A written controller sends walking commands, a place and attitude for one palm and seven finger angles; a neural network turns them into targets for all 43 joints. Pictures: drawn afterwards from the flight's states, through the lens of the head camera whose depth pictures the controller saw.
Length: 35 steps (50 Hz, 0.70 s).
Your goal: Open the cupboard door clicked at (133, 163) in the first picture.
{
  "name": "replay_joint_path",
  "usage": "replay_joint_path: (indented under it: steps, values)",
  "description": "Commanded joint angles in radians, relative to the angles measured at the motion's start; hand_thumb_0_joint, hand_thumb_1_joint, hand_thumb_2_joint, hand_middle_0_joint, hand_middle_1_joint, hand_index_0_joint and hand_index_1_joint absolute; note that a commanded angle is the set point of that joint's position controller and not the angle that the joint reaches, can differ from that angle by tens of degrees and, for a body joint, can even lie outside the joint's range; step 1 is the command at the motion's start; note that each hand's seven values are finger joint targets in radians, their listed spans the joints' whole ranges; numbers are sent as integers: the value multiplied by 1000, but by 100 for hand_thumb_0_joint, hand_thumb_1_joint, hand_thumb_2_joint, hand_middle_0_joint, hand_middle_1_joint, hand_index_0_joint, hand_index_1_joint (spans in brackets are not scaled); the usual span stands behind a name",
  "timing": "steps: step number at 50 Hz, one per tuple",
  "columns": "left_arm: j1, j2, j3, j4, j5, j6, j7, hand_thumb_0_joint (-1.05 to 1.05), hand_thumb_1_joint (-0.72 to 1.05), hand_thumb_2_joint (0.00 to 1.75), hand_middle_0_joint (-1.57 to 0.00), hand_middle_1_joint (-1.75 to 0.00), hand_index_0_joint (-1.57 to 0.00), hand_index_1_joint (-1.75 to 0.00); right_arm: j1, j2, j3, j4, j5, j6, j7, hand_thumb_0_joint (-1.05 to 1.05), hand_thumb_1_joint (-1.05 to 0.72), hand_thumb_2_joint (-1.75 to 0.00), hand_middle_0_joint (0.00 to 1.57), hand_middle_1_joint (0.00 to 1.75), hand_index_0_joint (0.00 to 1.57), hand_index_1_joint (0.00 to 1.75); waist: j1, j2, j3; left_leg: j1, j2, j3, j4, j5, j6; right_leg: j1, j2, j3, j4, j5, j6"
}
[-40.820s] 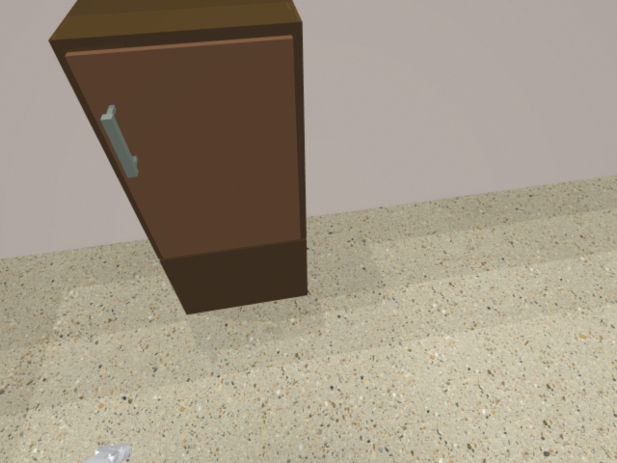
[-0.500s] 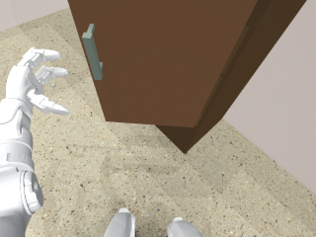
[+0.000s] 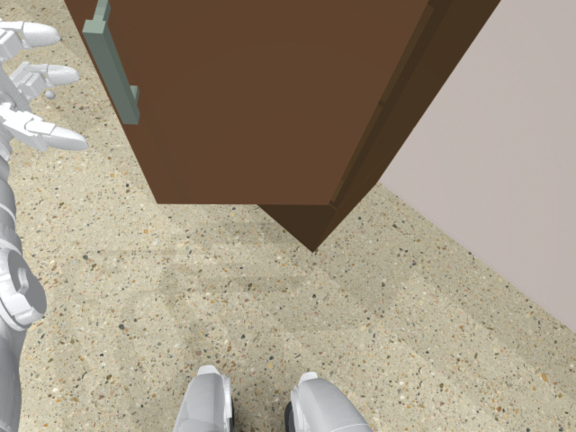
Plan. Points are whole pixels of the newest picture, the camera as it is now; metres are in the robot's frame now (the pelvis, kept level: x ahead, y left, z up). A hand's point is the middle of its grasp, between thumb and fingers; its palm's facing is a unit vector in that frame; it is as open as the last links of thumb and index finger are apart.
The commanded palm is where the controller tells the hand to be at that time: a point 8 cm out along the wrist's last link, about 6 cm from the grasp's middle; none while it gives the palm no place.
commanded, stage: move the hooked fingers beside the handle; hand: left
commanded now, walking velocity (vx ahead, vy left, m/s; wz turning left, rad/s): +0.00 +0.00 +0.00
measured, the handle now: (118, 67) +0.57 +0.18 +0.10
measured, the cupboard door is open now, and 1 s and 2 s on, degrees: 45 45 45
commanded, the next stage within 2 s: slide the fingers in behind the handle in 0.72 s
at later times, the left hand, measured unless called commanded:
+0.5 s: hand (47, 99) +0.52 +0.25 +0.10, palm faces -0.04 -1.00 +0.01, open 14.0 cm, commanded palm +0.51 +0.29 +0.09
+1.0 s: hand (64, 100) +0.52 +0.23 +0.10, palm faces -0.04 -1.00 -0.01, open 14.0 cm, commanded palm +0.51 +0.27 +0.09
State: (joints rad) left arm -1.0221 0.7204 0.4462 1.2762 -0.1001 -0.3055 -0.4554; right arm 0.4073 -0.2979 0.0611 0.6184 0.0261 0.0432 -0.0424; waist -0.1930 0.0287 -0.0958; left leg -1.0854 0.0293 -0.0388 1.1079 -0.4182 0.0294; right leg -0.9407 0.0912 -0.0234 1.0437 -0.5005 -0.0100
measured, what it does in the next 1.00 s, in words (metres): stands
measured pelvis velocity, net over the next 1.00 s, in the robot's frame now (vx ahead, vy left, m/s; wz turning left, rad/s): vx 0.01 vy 0.00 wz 0.00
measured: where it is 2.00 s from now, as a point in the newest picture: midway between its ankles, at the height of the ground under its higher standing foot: outside the picture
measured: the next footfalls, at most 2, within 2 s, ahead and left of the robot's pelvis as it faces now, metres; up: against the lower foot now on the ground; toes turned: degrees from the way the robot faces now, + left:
none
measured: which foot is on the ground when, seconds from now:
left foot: down 0.00-1.00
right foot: down 0.00-1.00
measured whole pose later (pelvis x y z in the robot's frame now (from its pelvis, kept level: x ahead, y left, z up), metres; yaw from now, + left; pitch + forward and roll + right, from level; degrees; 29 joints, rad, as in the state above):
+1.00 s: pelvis +0.01 +0.00 +0.00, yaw +0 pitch +22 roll -5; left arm -0.96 0.65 0.41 1.22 -0.12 -0.33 -0.41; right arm 0.41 -0.28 0.06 0.61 0.02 0.08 -0.03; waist -0.18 0.03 -0.10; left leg -1.06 0.03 -0.04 1.10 -0.43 0.03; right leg -0.91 0.09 -0.02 1.02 -0.51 -0.01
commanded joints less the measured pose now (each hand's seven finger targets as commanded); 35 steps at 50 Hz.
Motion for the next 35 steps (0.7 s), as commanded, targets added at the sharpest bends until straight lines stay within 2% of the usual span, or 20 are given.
replay_joint_path:
  steps: [1, 2, 4, 5, 7, 8, 11, 14, 15, 17, 19, 20, 21, 22, 24, 26, 27, 29, 31, 35]
  values:
    - [-393, 314, 59, -236, -16, -67, 13, 0, -50, 30, -30, -120, -30, -120, 181, -197, -78, -51, -16, -9, -12, 0, -90, -90, 20, 30, 20, 30, 18, 192, -542, 578, 16, -49, -92, 360, 10, 25, -14, 4, -135, 289, -17]
    - [-379, 335, 84, -260, -17, -72, 15, 0, -50, 30, -30, -120, -30, -120, 185, -198, -82, -52, -17, -7, -9, 0, -90, -90, 20, 30, 20, 30, 27, 194, -571, 592, 17, -45, -86, 388, 11, 36, -13, 5, -133, 312, -16]
    - [-358, 306, 74, -279, -23, -79, 17, 0, -50, 30, -30, -120, -30, -120, 189, -190, -81, -58, -17, 0, -3, 0, -90, -90, 20, 30, 20, 30, 31, 212, -577, 630, 15, -49, -90, 438, 6, 38, -7, -5, -128, 339, -21]
    - [-349, 325, 89, -284, -15, -78, 19, 0, -50, 30, -30, -120, -30, -120, 190, -196, -85, -58, -17, 6, -1, 0, -90, -90, 20, 30, 20, 30, 35, 194, -586, 637, 21, -51, -91, 440, 4, 36, -6, -6, -131, 337, -16]
    - [-355, 278, 58, -281, -20, -68, 20, 0, -50, 30, -30, -120, -30, -120, 187, -191, -86, -57, -14, 14, 2, 0, -90, -90, 20, 30, 20, 30, 19, 184, -538, 622, 20, -48, -95, 412, 7, 26, -4, -7, -144, 327, -13]
    - [-355, 295, 67, -270, -18, -61, 22, 0, -50, 30, -30, -120, -30, -120, 188, -193, -86, -55, -14, 16, 2, 0, -90, -90, 20, 30, 20, 30, 17, 178, -515, 607, 20, -47, -99, 389, 9, 23, -3, -8, -149, 311, -13]
    - [-378, 282, 59, -278, -24, -66, 25, 0, -50, 30, -30, -120, -30, -120, 189, -193, -86, -49, -14, 19, -1, 0, -90, -90, 20, 30, 20, 30, 5, 171, -501, 615, 20, -51, -106, 386, 9, 20, -1, -8, -156, 308, -14]
    - [-369, 276, 63, -330, -29, -90, 29, 0, -50, 30, -30, -120, -30, -120, 189, -190, -88, -49, -18, 20, 1, 0, -90, -90, 20, 30, 20, 30, 19, 219, -532, 675, 20, -59, -105, 449, 1, 14, 1, -15, -148, 330, -24]
    - [-371, 241, 35, -318, -25, -92, 27, 0, -50, 30, -30, -120, -30, -120, 186, -188, -89, -42, -16, 22, 3, 0, -90, -90, 20, 30, 20, 30, 9, 228, -526, 704, 26, -70, -109, 459, -7, -21, 1, -20, -149, 320, -22]
    - [-341, 214, 24, -304, -29, -86, 27, 0, -50, 30, -30, -120, -30, -120, 188, -188, -92, -42, -18, 26, 7, 0, -90, -90, 20, 30, 20, 30, 10, 208, -503, 709, 28, -76, -114, 460, -7, -26, 2, -25, -155, 310, -23]
    - [-332, 148, -17, -284, -41, -74, 21, 0, -50, 30, -30, -120, -30, -120, 186, -182, -91, -42, -20, 27, 9, 0, -90, -90, 20, 30, 20, 30, 1, 211, -478, 717, 25, -78, -117, 466, -5, -41, 2, -31, -160, 305, -26]
    - [-323, 176, 4, -265, -39, -67, 20, 0, -50, 30, -30, -120, -30, -120, 187, -189, -93, -41, -18, 29, 8, 0, -90, -90, 20, 30, 20, 30, 7, 182, -476, 702, 28, -80, -122, 446, -7, -40, 1, -32, -159, 296, -22]
    - [-308, 159, -13, -252, -38, -58, 19, 0, -50, 30, -30, -120, -30, -120, 184, -188, -92, -45, -18, 32, 10, 0, -90, -90, 20, 30, 20, 30, 4, 177, -459, 687, 25, -77, -125, 437, -5, -33, 0, -32, -163, 295, -22]
    - [-291, 176, 7, -242, -40, -51, 21, 0, -50, 30, -30, -120, -30, -120, 184, -190, -92, -51, -17, 33, 8, 0, -90, -90, 20, 30, 20, 30, 10, 151, -451, 662, 22, -70, -127, 419, -1, -16, -2, -28, -165, 299, -22]
    - [-333, 159, -10, -278, -41, -61, 31, 0, -50, 30, -30, -120, -30, -120, 180, -184, -89, -55, -19, 32, 7, 0, -90, -90, 20, 30, 20, 30, 8, 179, -446, 667, 18, -71, -125, 428, -1, -21, -4, -29, -159, 300, -26]
    - [-367, 156, -14, -319, -32, -81, 50, 0, -50, 30, -30, -120, -30, -120, 172, -182, -92, -50, -23, 31, 10, 0, -90, -90, 20, 30, 20, 30, 5, 206, -477, 709, 26, -84, -121, 441, -10, -50, -5, -30, -151, 288, -25]
    - [-357, 173, 8, -326, -32, -92, 58, 0, -50, 30, -30, -120, -30, -120, 170, -183, -93, -55, -23, 29, 12, 0, -90, -90, 20, 30, 20, 30, 18, 211, -493, 711, 25, -85, -120, 432, -12, -46, -5, -29, -149, 279, -26]
    - [-400, 163, 3, -344, -37, -116, 74, 0, -50, 30, -30, -120, -30, -120, 166, -180, -91, -52, -24, 26, 11, 0, -90, -90, 20, 30, 20, 30, 2, 207, -492, 714, 23, -87, -115, 439, -10, -47, -4, -27, -145, 283, -27]
    - [-392, 216, 44, -337, -28, -125, 81, 0, -50, 30, -30, -120, -30, -120, 164, -184, -92, -49, -24, 24, 11, 0, -90, -90, 20, 30, 20, 30, 16, 200, -534, 710, 22, -85, -113, 437, -10, -6, -4, -21, -144, 297, -25]
    - [-378, 222, 31, -278, -10, -106, 76, 0, -50, 30, -30, -120, -30, -120, 159, -184, -86, -50, -16, 27, 6, 0, -90, -90, 20, 30, 20, 30, 9, 187, -514, 665, 16, -67, -110, 398, -1, 6, -6, -14, -149, 297, -20]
